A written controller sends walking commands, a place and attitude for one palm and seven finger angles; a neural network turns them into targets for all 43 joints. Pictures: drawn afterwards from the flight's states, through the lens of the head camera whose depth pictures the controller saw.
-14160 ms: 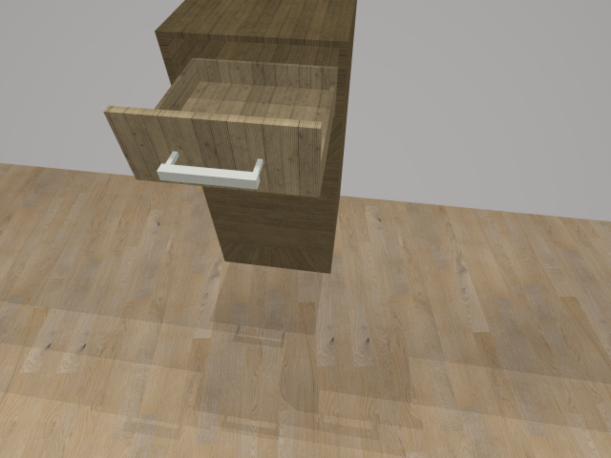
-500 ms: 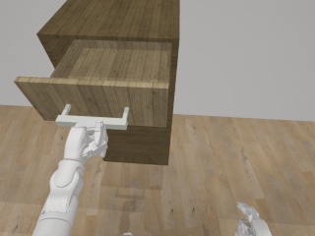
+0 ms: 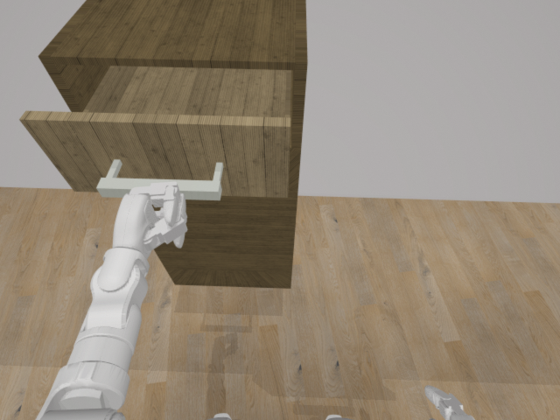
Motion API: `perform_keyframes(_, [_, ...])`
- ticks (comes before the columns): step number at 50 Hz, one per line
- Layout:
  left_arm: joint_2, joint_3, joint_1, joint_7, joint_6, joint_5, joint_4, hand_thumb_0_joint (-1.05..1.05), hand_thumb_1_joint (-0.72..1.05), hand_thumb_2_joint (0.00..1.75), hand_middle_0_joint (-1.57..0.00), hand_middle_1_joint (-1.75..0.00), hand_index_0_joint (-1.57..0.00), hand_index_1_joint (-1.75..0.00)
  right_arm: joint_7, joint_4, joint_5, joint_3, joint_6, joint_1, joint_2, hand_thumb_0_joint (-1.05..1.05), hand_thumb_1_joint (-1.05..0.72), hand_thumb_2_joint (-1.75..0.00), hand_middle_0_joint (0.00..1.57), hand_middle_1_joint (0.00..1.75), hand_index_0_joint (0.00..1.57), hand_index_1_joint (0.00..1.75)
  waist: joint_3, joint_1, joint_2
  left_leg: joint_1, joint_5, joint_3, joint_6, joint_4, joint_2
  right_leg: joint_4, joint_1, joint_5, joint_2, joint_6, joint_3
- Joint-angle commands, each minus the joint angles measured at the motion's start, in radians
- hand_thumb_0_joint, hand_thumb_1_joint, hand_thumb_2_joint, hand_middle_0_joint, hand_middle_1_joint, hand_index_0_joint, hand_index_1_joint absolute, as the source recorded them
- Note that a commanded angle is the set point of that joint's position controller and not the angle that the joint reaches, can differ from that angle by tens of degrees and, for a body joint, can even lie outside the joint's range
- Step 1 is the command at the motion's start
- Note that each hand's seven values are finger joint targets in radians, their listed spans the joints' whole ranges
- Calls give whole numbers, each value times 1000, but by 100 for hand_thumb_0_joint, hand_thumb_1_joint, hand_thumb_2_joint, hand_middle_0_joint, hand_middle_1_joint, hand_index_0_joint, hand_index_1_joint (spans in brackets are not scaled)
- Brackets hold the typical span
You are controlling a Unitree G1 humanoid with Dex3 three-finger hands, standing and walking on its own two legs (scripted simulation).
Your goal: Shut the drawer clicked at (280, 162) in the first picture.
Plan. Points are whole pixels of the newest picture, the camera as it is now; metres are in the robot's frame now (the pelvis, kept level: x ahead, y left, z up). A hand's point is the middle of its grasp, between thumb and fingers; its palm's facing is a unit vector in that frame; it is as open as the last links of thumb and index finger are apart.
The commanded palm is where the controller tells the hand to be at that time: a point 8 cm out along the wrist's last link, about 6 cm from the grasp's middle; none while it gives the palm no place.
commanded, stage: push the drawer shut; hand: left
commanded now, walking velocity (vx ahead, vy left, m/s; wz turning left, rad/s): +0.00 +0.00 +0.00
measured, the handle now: (164, 178) +0.46 +0.18 +0.07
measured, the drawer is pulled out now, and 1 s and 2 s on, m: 0.14 0.01 0.00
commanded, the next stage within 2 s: pull the fist back off the drawer in 1.44 s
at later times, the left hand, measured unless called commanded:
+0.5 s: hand (192, 191) +0.44 +0.13 +0.07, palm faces -0.06 -1.00 -0.04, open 3.1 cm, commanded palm +0.42 +0.18 +0.07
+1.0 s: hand (204, 160) +0.50 +0.12 +0.07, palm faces -0.03 -1.00 -0.04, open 3.3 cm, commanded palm +0.48 +0.17 +0.07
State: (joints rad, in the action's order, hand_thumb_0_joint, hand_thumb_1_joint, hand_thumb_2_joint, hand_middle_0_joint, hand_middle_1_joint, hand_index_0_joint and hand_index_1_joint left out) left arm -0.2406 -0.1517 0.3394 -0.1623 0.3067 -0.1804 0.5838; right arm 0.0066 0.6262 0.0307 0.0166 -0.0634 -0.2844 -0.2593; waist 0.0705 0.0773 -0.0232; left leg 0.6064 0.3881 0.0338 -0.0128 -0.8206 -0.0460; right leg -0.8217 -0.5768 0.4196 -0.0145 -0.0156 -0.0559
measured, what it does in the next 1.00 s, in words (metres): stands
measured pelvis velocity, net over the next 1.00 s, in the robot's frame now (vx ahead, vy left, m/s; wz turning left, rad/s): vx -0.01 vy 0.00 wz -0.02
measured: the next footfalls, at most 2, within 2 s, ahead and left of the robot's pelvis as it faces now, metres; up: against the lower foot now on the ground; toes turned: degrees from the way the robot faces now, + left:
none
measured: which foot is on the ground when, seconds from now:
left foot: down 0.00-1.00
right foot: down 0.00-1.00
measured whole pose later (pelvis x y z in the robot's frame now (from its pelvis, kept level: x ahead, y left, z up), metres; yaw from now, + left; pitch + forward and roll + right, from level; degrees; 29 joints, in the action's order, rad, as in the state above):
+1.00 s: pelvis -0.01 +0.00 -0.02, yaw -1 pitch +18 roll -1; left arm -0.37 -0.31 0.92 -0.09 0.39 -0.06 1.17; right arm -0.03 0.66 -0.02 0.02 0.00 -0.40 -0.26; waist 0.09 0.18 -0.03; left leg 0.85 0.40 0.04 0.00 -0.94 -0.06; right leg -0.92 -0.82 0.42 0.00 -0.01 -0.05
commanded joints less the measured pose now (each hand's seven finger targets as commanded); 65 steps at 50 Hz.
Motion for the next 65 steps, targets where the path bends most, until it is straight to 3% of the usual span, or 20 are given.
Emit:
perform_keyframes(1, [-136,-45,428,22,70,-8,-161,0,90,90,-140,-160,-140,-160,7,-100,4,-50,-32,-24,-131,0,-90,-90,20,30,20,30,276,20,14,-144,-223,-26,31,79,43,110,98,-338,19,7,36])
perform_keyframes(2, [-163,-71,428,30,75,-3,-148,0,90,90,-140,-160,-140,-160,6,-97,1,-53,-30,-34,-135,0,-90,-90,20,30,20,30,289,13,26,-142,-235,-27,33,76,42,106,108,-345,21,6,37])
perform_keyframes(4, [-132,-41,447,33,83,6,-153,0,90,90,-140,-160,-140,-160,3,-100,1,-55,-26,-37,-131,0,-90,-90,20,30,20,30,326,16,-2,-165,-253,-27,31,74,42,97,102,-357,20,5,35])
perform_keyframes(6, [-135,-46,492,41,83,9,-118,0,90,90,-140,-160,-140,-160,1,-87,0,-56,-22,-48,-132,0,-90,-90,20,30,20,30,324,25,3,-165,-245,-28,30,69,40,97,81,-345,22,5,32])
perform_keyframes(7, [-154,-55,509,42,84,13,-87,0,90,90,-140,-160,-140,-160,2,-83,-1,-55,-18,-58,-138,0,-90,-90,20,30,20,30,311,31,46,-150,-238,-34,35,68,38,97,77,-336,26,7,31])
perform_keyframes(13, [-192,-81,624,47,103,30,-23,0,90,90,-140,-160,-140,-160,3,-75,-3,-53,-4,-71,-137,0,-90,-90,20,30,20,30,336,34,1,-141,-203,-33,34,67,41,93,61,-295,28,3,37])
perform_keyframes(14, [-166,-63,636,46,102,28,3,0,90,90,-140,-160,-140,-160,2,-74,-2,-52,-2,-70,-134,0,-90,-90,20,30,20,30,325,40,-9,-140,-188,-31,34,66,42,97,46,-279,29,3,37])
perform_keyframes(17, [-212,-97,708,50,109,37,69,0,90,90,-140,-160,-140,-160,4,-60,-6,-52,3,-93,-141,0,-90,-90,20,30,20,30,321,49,14,-111,-178,-35,38,58,42,90,32,-266,34,4,39])
perform_keyframes(20, [-197,-93,729,46,124,37,76,0,90,90,-140,-160,-140,-160,-1,-65,-8,-54,4,-104,-137,0,-90,-90,20,30,20,30,384,44,-9,-137,-210,-34,35,53,42,81,46,-295,33,1,38])
perform_keyframes(26, [-213,-96,857,49,141,52,173,0,90,90,-140,-160,-140,-160,-6,-45,-13,-53,13,-139,-141,0,-90,-90,20,30,20,30,356,73,-8,-102,-178,-36,37,41,39,76,-9,-258,40,3,37])
perform_keyframes(28, [-240,-120,861,53,150,61,206,0,90,90,-140,-160,-140,-160,-7,-43,-15,-56,15,-149,-146,0,-90,-90,20,30,20,30,371,67,-13,-102,-178,-39,37,34,39,69,-20,-247,41,1,38])
perform_keyframes(31, [-217,-97,921,58,159,70,228,0,90,90,-140,-160,-140,-160,-10,-37,-19,-57,18,-161,-144,0,-90,-90,20,30,20,30,381,86,-21,-102,-167,-40,39,23,38,66,-50,-230,43,3,39])
perform_keyframes(34, [-274,-132,968,63,162,84,268,0,90,90,-140,-160,-140,-160,-11,-29,-26,-55,24,-185,-153,0,-90,-90,20,30,20,30,391,94,-27,-80,-170,-42,42,14,38,56,-60,-233,44,3,41])
perform_keyframes(36, [-252,-118,991,64,162,90,287,0,90,90,-140,-160,-140,-160,-13,-25,-28,-57,25,-194,-150,0,-90,-90,20,30,20,30,407,103,-24,-86,-180,-42,43,4,37,54,-71,-239,45,5,42])
perform_keyframes(45, [-315,-154,1091,72,158,116,351,0,90,90,-140,-160,-140,-160,-18,-17,-41,-56,41,-243,-159,0,-90,-90,20,30,20,30,436,128,-40,-59,-200,-48,46,-25,34,39,-99,-249,50,6,43])
perform_keyframes(55, [-421,-232,1125,79,143,135,381,0,90,90,-140,-160,-140,-160,-19,-20,-52,-54,65,-288,-169,0,-90,-90,20,30,20,30,494,131,-39,-21,-266,-36,51,-47,37,31,-36,-346,52,9,54])
perform_keyframes(60, [-413,-223,1179,74,143,138,385,0,90,90,-140,-160,-140,-160,-21,-11,-54,-55,74,-301,-168,0,-90,-90,20,30,20,30,488,148,-73,-45,-290,-42,50,-60,34,30,-81,-348,55,8,49])
perform_keyframes(61, [-415,-216,1213,78,143,138,384,0,90,90,-140,-160,-140,-160,-20,-4,-54,-54,74,-305,-170,0,-90,-90,20,30,20,30,480,166,-62,-39,-272,-44,52,-60,33,36,-88,-332,55,12,50])
perform_keyframes(64, [-425,-218,1251,86,142,144,405,0,90,90,-140,-160,-140,-160,-18,7,-56,-54,72,-312,-173,0,-90,-90,20,30,20,30,466,176,-72,-44,-260,-54,51,-64,30,38,-123,-302,55,10,45])
perform_keyframes(65, [-396,-186,1280,85,142,146,399,0,90,90,-140,-160,-140,-160,-19,7,-56,-51,70,-309,-171,0,-90,-90,20,30,20,30,461,190,-92,-45,-245,-54,51,-63,32,40,-139,-285,55,11,45])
